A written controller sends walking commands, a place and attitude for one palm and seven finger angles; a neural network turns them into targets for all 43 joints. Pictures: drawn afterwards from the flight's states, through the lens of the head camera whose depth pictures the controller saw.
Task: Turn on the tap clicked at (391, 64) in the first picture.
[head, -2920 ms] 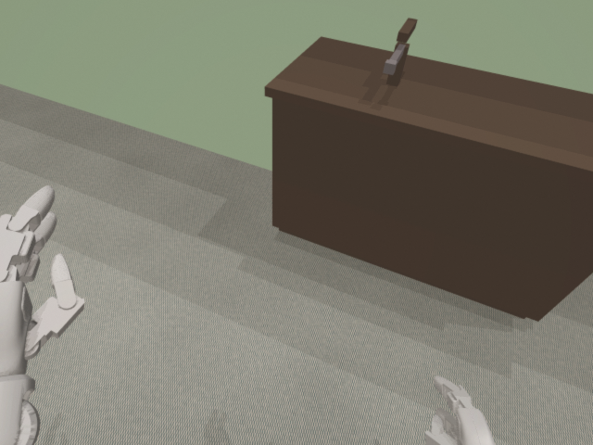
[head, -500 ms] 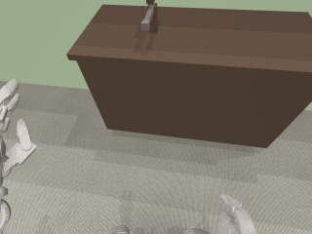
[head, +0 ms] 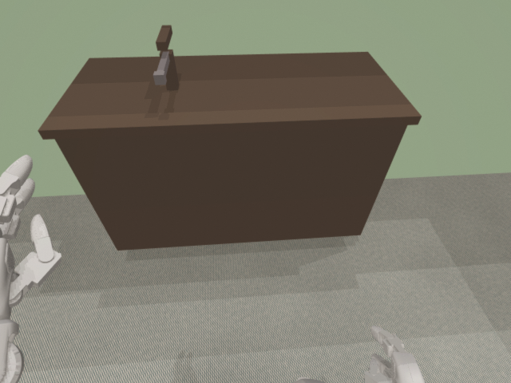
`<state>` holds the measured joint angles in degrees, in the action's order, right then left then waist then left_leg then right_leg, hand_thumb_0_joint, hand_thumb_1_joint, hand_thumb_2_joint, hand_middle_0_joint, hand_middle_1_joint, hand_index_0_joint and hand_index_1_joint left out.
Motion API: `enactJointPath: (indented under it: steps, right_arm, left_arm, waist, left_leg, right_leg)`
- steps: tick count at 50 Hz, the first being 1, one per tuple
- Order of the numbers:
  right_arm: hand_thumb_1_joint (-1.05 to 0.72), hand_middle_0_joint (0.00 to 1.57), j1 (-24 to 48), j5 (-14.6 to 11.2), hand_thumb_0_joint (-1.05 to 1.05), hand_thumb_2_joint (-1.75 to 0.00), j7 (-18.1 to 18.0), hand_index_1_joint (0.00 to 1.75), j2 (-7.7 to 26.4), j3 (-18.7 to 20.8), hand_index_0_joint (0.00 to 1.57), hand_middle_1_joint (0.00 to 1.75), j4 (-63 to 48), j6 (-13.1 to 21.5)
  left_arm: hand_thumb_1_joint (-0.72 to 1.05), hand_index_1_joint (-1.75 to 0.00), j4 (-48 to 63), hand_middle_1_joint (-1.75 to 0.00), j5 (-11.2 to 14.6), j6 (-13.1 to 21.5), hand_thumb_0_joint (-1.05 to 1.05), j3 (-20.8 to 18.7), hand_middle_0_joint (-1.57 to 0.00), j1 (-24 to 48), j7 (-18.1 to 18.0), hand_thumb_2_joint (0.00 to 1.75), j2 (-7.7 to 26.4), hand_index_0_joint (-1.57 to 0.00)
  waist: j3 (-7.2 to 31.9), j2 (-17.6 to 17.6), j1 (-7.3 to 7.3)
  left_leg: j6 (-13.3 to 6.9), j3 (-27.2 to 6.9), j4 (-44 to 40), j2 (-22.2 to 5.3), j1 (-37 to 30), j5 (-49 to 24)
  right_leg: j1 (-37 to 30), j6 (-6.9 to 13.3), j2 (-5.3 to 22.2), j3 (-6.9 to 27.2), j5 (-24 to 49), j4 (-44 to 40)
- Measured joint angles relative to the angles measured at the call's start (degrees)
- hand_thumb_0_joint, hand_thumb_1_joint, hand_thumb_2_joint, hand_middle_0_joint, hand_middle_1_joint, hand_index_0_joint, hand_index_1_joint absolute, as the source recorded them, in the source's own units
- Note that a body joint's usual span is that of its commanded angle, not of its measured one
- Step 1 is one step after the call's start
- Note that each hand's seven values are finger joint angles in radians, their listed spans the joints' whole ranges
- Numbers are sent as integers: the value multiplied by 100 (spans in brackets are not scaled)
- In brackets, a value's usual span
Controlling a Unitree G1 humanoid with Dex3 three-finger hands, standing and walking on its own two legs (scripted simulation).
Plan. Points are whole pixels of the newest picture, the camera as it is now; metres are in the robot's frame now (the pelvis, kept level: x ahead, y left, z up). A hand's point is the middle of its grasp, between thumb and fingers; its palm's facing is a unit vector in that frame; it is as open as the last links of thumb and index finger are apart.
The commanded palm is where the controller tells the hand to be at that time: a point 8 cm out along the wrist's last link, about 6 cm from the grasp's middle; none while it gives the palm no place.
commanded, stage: turn to face it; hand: left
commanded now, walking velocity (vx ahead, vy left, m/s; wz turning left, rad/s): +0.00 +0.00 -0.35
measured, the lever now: (160, 78) +0.81 +0.35 +0.09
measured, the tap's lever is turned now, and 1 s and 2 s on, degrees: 0 0 0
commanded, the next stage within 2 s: take the last steps up to it in 0.18 s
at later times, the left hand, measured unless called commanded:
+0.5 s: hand (139, 277) +0.18 +0.15 +0.18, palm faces +0.28 -0.84 -0.47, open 7.4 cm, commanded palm +0.13 +0.20 +0.18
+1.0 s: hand (159, 266) +0.20 +0.14 +0.17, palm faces +0.27 -0.84 -0.47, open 7.4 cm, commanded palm +0.15 +0.19 +0.18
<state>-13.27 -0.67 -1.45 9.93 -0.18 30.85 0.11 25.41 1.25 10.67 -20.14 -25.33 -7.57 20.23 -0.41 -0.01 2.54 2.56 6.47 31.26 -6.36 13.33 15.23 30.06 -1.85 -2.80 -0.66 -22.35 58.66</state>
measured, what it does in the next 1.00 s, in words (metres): steps on the spot: right foot, then left foot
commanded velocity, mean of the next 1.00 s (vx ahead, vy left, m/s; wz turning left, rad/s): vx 0.22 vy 0.11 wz -0.04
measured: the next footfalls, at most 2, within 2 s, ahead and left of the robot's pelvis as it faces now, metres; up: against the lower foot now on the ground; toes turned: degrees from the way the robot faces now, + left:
right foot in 0.12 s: +0.05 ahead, -0.14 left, +0.00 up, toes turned -7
left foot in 0.52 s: -0.02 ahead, +0.05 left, +0.00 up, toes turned +0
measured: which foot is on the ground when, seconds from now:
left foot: down 0.00-0.14, up 0.16-0.50, down 0.52-0.78, up 0.80-1.00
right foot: up 0.00-0.10, down 0.12-1.00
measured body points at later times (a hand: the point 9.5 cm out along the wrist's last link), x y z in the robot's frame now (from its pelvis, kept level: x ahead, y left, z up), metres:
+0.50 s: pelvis -0.05 -0.07 +0.01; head -0.05 -0.07 +0.46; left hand +0.16 +0.19 +0.21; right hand +0.04 -0.36 -0.08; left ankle -0.07 +0.06 -0.72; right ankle +0.01 -0.13 -0.73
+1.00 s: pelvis -0.03 -0.07 +0.01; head +0.00 -0.09 +0.46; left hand +0.18 +0.18 +0.19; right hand +0.10 -0.32 -0.10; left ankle +0.01 +0.08 -0.67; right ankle -0.02 -0.17 -0.73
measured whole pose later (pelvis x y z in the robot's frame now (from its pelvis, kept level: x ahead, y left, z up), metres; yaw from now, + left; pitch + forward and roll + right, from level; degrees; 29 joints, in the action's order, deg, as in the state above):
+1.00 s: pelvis -0.03 -0.07 +0.01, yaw -4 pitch +0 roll +2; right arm -10.8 0.5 -1.9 11.6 0.4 38.1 2.7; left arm 25.8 0.1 14.9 -18.7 -28.2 -6.9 20.0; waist -3.6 -0.4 -0.1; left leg 0.6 3.1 54.3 -4.7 28.9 17.2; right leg 14.4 1.8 4.2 -7.0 -13.3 27.4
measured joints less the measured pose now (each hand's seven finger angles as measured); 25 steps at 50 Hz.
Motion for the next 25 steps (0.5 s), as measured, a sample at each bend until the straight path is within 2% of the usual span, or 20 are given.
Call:
enactJointPath:
  steps: [2, 5, 6, 7, 8, 10, 13, 17, 21, 25]
  right_arm:
    - [-90, 20, -46, -9, 1, -90, 45, 30, -71, -78, 20, 30, 30, 115]
    - [-90, 20, -85, 1, 1, -90, 97, 30, -163, -177, 20, 30, 50, 299]
    - [-90, 21, -62, -3, 1, -90, 112, 30, -164, -193, 20, 30, 73, 348]
    - [-90, 21, -4, -4, 1, -90, 123, 30, -123, -179, 20, 30, 132, 373]
    - [-90, 21, 60, 4, 1, -90, 121, 30, -78, -160, 20, 30, 217, 368]
    - [-90, 21, 182, 9, 1, -90, 109, 30, 19, -103, 20, 30, 398, 289]
    - [-90, 21, 280, 33, 1, -90, 79, 30, 181, -20, 20, 30, 469, 125]
    - [-91, 20, 179, 32, 1, -90, -15, 30, 366, 132, 20, 30, 446, 80]
    - [-91, 20, 1, 40, 1, -90, -129, 30, 541, 255, 20, 30, 526, 118]
    - [-91, 20, -157, 54, 1, -90, -186, 30, 600, 316, 20, 30, 584, 154]
  left_arm:
    - [90, -30, 46, -30, -11, -21, 1, 84, -21, -6, -35, 90, -95, -20]
    - [90, -30, 130, -30, -44, 5, 1, 131, -21, 118, -59, 90, -14, -20]
    - [90, -30, 134, -30, -62, 24, 1, 125, -21, 218, -55, 90, 28, -20]
    - [90, -30, 106, -30, -81, 44, 1, 151, -21, 352, -44, 90, 15, -20]
    - [90, -30, 91, -30, -89, 64, 1, 175, -21, 457, -32, 90, 17, -20]
    - [89, -30, 129, -30, -52, 80, 1, 171, -21, 512, -3, 90, 48, -21]
    - [89, -30, 346, -30, 41, 161, 1, -28, -21, 43, 12, 90, 142, -21]
    - [89, -30, 543, -30, 86, 279, 1, -250, -22, -580, 2, 90, 378, -21]
    - [89, -30, 520, -30, 43, 309, 1, -247, -22, -688, -87, 90, 464, -21]
    - [89, -30, 358, -30, -24, 298, 1, -119, -22, -585, -145, 90, 331, -21]
  waist:
    - [-41, 143, 61]
    - [-174, 239, 47]
    - [-253, 287, 36]
    - [-379, 414, -27]
    - [-472, 457, -105]
    - [-567, 373, -190]
    - [-555, 218, -335]
    - [-388, 77, -497]
    - [-114, -21, -498]
    - [168, -151, -486]
  left_leg:
    - [102, 101, 65, -202, 29, 3]
    - [267, 149, 431, -448, 259, 101]
    - [315, 131, 645, -552, 382, 175]
    - [241, 0, 871, -640, 506, 316]
    - [169, -189, 1236, -567, 690, 712]
    - [90, -448, 2220, -208, 1078, 1168]
    - [78, -508, 3066, 171, 1381, 984]
    - [43, -408, 2552, 364, 1239, 862]
    - [-144, -309, 1435, 495, 761, 1037]
    - [-347, -137, 277, 608, 143, 1081]
  right_leg:
    - [-332, -67, 206, -147, -143, -530]
    - [-1021, -108, 378, -277, -18, -1753]
    - [-1127, -3, 348, -337, 337, -2042]
    - [-1101, 185, 236, -420, 519, -2021]
    - [-1030, 355, 194, -467, 560, -1940]
    - [-901, 552, 205, -410, 599, -1928]
    - [-832, 629, 147, -195, 884, -2284]
    - [-857, 695, 57, -91, 1253, -2813]
    - [-934, 730, 15, -126, 1481, -3198]
    - [-1023, 718, 53, -242, 1543, -3350]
